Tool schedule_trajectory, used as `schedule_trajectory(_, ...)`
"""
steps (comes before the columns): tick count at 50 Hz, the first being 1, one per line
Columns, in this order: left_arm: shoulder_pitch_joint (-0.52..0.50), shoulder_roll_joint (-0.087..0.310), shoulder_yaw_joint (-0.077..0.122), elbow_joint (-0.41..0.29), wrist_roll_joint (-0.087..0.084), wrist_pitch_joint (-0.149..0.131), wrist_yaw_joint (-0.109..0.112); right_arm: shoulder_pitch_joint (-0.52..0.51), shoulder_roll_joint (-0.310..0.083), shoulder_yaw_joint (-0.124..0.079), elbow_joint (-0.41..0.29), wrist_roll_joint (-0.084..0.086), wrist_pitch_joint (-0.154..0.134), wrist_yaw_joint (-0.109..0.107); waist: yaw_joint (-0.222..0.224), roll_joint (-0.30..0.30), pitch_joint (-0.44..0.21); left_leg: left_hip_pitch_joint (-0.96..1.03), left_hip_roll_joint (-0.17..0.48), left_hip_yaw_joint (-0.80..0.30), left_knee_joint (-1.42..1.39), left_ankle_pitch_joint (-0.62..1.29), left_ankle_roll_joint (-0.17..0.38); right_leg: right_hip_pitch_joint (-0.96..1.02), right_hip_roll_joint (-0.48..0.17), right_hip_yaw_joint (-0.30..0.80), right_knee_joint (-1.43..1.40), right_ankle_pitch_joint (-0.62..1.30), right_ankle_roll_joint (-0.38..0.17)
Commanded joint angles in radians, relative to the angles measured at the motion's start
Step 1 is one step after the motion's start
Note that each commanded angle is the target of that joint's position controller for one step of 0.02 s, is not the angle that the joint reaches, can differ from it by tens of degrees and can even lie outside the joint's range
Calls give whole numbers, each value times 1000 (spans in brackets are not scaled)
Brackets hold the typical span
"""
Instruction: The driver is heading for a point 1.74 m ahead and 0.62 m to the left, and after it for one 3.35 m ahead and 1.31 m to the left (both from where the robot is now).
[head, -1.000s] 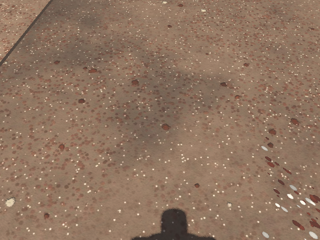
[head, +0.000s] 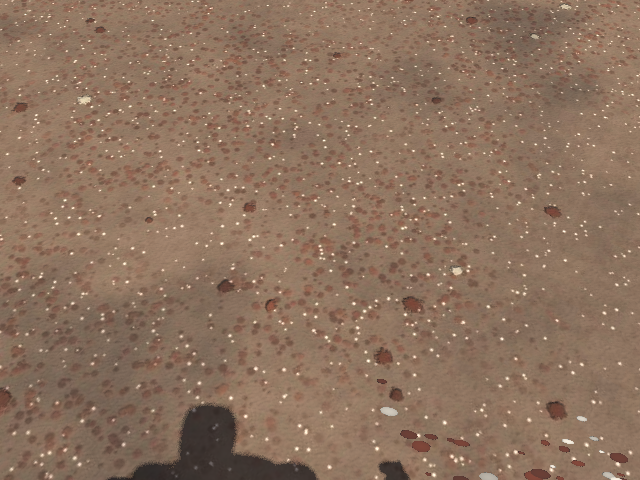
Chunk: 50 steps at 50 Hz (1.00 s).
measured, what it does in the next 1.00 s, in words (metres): steps on the spot, turning left: right foot, then right foot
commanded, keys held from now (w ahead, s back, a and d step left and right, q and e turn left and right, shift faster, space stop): q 0.94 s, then w+q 0.06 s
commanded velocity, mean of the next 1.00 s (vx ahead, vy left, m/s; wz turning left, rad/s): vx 0.04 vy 0.00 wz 0.34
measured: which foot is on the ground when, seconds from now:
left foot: down 0.00-0.84, up 0.86-1.00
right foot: up 0.00-0.16, down 0.18-0.48, up 0.50-0.82, down 0.84-1.00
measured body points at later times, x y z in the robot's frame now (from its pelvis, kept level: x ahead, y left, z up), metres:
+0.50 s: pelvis +0.07 -0.01 -0.02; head +0.09 +0.01 +0.43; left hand +0.21 +0.29 -0.11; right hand +0.22 -0.28 -0.12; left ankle +0.05 +0.10 -0.74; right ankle +0.10 -0.15 -0.74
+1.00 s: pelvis +0.07 -0.04 +0.00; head +0.10 -0.05 +0.45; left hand +0.07 +0.27 -0.08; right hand +0.33 -0.25 -0.10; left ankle -0.01 +0.07 -0.65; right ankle +0.12 -0.14 -0.74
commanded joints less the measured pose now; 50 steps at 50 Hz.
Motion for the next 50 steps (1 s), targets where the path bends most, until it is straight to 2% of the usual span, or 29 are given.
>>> schedule_trajectory(1, 40, 17, 0, -73, 14, -4, -2, -21, -170, -45, -32, 7, -2, -9, 9, 147, -181, 143, 278, -172, -143, 549, 226, 42, -39, 18, -138, 88, 2)
schedule_trajectory(5, 1, -6, -17, -57, 27, -12, -15, -40, -146, -27, 8, 29, 7, 10, 9, 144, -204, 104, 231, -121, -134, 458, 202, 238, -20, -2, -413, 227, -21)
schedule_trajectory(8, -1, 19, -6, -44, 33, -21, -18, -42, -146, -15, 33, 51, 10, 28, 36, 141, -172, 63, 189, -146, -66, 261, 141, 417, 22, -40, -703, 394, -57)
schedule_trajectory(9, -15, 55, 1, -56, 40, -24, -12, 1, -118, -2, 49, 44, 6, 31, 27, 113, -171, 18, 155, -153, -41, 149, 80, 509, -30, 17, -760, 495, -83)
schedule_trajectory(10, -6, 126, 12, -77, 52, -23, 1, 31, -81, 14, 42, 10, 2, 36, 4, 3, -224, -36, 91, -115, 59, -75, 11, 610, -199, 162, -720, 769, -132)
schedule_trajectory(11, -74, 129, 10, -80, 53, -10, 9, 134, -51, 22, 55, 13, 6, 35, -66, -145, -249, -60, 46, -64, 85, -275, -36, 569, -294, 208, -702, 687, -239)
schedule_trajectory(12, -117, 85, 5, -85, 47, -9, 1, 84, -98, 16, 53, 22, 19, 26, -33, -143, -208, -19, 39, -58, 95, -226, -56, 470, -239, 178, -731, 490, -242)
schedule_trajectory(13, -127, 81, 7, -80, 45, -11, -3, 45, -135, 3, 41, 27, 29, 20, -22, -139, -157, -54, 26, -47, 118, -165, -57, 454, -191, 142, -735, 396, -205)
schedule_trajectory(15, -104, 102, 17, -66, 37, -17, -1, 42, -158, -7, 34, 23, 51, 5, -9, -152, -128, -80, 26, -55, 157, -91, -52, 433, -197, 131, -730, 404, -191)
schedule_trajectory(18, -74, 95, 24, -54, 28, -20, 14, 62, -149, -17, 24, 31, 66, 7, -4, -117, -131, -94, 22, -48, 236, -78, -34, 432, -234, 107, -699, 525, -211)
schedule_trajectory(21, -125, 92, 29, -59, 21, -19, 28, 77, -123, -24, 16, 29, 81, 14, -21, -124, -149, -63, 23, -38, 289, -174, -16, 385, -278, 90, -674, 561, -224)
schedule_trajectory(23, -143, 80, 31, -56, 15, -19, 30, 80, -137, -35, 8, 26, 89, 17, -27, -48, -129, -9, 32, -64, 193, 5, 20, 318, -228, 5, -602, 458, -165)
schedule_trajectory(24, -117, 65, 32, -55, 23, -21, 28, 70, -196, -53, -3, 22, 89, 9, -3, 99, -122, 13, 95, -182, 95, 231, 63, 273, -145, -93, -481, 345, -99)
schedule_trajectory(25, -162, 34, 22, -78, 33, -23, 28, 84, -256, -69, -11, 18, 90, 2, -20, 259, -110, 86, 200, -405, -14, 310, 171, 124, -9, -171, -323, 210, -21)
schedule_trajectory(26, -262, 21, 15, -107, 30, -26, 31, 154, -267, -71, -7, -3, 82, 3, -99, 322, -112, 182, 307, -586, -107, 391, 286, -40, 60, -90, -137, -163, -6)
schedule_trajectory(27, -254, 22, 19, -102, 23, -28, 29, 166, -264, -64, -11, -13, 62, 4, -97, 246, -151, 232, 340, -595, -105, 428, 318, -90, 42, 13, 21, -239, -14)
schedule_trajectory(28, -205, 28, 23, -78, 17, -25, 27, 113, -254, -62, -26, 3, 50, 1, -58, 172, -160, 247, 309, -524, -67, 443, 287, -101, 21, 42, 69, -187, -16)
schedule_trajectory(29, -170, 44, 28, -62, 21, -26, 29, 56, -243, -62, -39, 23, 48, -6, -28, 137, -151, 237, 274, -466, -50, 440, 244, -103, 7, 47, 34, -115, -15)
schedule_trajectory(30, -161, 56, 33, -52, 27, -29, 33, 20, -221, -56, -47, 35, 54, -15, -17, 133, -156, 228, 246, -435, -46, 423, 213, -80, -3, 46, -17, -58, -9)
schedule_trajectory(31, -153, 42, 29, -48, 27, -34, 31, 7, -214, -54, -50, 38, 65, -21, -9, 145, -159, 206, 218, -411, -42, 429, 199, -40, 9, 28, -63, -22, 0)
schedule_trajectory(35, -145, 3, 11, -39, 13, -50, 9, 15, -227, -66, -63, 40, 96, -35, -26, 172, -191, 195, 180, -406, -27, 363, 181, 93, 45, 13, -308, 61, 12)
schedule_trajectory(39, -95, 31, 21, -26, 6, -58, -12, -17, -228, -72, -82, 48, 107, -26, -17, 223, -171, 131, 166, -496, -28, 241, 172, 227, 74, 4, -531, 118, -1)
schedule_trajectory(41, -33, 42, 32, -3, 11, -64, -16, -42, -205, -66, -95, 60, 111, -29, 21, 205, -158, 63, 112, -506, 12, 98, 115, 362, 60, -5, -750, 286, -31)
schedule_trajectory(42, -7, 100, 47, -5, 25, -64, -10, -13, -164, -55, -99, 50, 109, -30, 8, 96, -173, -39, 51, -449, 130, -96, 59, 467, -90, 121, -792, 322, -84)
schedule_trajectory(43, -37, 183, 61, -24, 45, -53, -4, 43, -119, -46, -107, 38, 100, -26, -46, -180, -150, -235, -119, -257, 355, -422, -12, 513, -312, 366, -816, 534, -218)
schedule_trajectory(44, -39, 162, 55, -34, 78, -61, -10, 31, -198, -72, -114, 30, 88, -26, -18, -204, -150, -277, -77, -234, 603, -511, -53, 418, -422, 485, -847, 534, -345)
schedule_trajectory(45, -93, 105, 37, -49, 72, -69, -8, 42, -251, -94, -95, 41, 90, -25, -36, -117, -122, -272, -45, -252, 715, -438, -66, 380, -371, 400, -850, 465, -339)
schedule_trajectory(47, -170, 52, 21, -58, 38, -71, 0, 74, -225, -98, -58, 41, 113, -32, -52, -84, -80, -294, -30, -222, 793, -307, -98, 368, -250, 215, -839, 374, -259)
schedule_trajectory(50, -78, 63, 22, -32, 27, -64, 22, 6, -163, -76, -105, 49, 112, -14, 13, -128, -83, -364, 4, -139, 715, -188, -120, 446, -217, 144, -907, 117, -251)
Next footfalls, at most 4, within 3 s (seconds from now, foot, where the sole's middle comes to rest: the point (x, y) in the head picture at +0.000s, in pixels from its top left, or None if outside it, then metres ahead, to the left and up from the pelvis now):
0.18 right None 0.14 -0.14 -0.78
0.84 right None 0.16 -0.13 -0.77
1.26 left None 0.04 0.12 -0.78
1.74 right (248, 459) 0.47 0.16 -0.77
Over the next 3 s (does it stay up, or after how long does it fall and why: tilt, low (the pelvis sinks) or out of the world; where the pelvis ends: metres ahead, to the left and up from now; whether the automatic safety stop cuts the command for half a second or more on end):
stays up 0.85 0.44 0.01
